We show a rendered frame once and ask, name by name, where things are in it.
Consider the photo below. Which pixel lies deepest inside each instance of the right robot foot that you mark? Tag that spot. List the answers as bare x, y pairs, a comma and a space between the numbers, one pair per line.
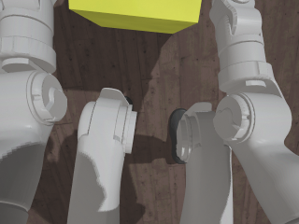
173, 126

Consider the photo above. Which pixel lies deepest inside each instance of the carton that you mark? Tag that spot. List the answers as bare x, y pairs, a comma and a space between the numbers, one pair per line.
158, 16

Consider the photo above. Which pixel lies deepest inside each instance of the robot left forearm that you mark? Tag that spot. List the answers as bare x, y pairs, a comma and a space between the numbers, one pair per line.
26, 36

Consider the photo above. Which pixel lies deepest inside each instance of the robot right forearm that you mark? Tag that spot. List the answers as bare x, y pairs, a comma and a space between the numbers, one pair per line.
239, 37

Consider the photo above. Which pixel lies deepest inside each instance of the left robot upper arm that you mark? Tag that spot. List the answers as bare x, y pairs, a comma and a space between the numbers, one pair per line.
30, 103

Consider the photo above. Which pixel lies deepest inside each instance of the right robot upper arm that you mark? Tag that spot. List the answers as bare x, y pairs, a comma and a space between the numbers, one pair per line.
255, 126

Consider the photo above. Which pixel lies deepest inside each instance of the left robot shin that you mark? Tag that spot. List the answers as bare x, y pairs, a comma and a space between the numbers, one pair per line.
87, 112

